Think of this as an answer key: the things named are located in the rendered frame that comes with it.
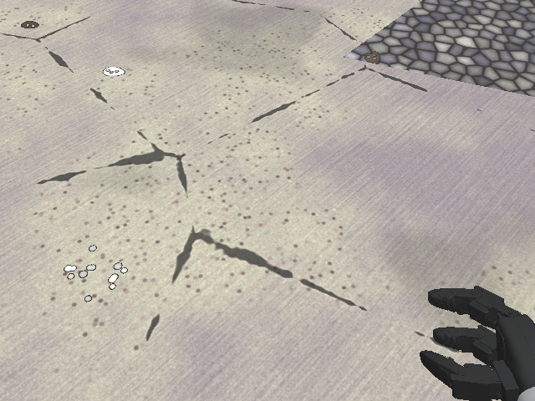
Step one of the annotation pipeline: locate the right robot hand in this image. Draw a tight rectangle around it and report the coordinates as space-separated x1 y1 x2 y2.
420 286 535 401

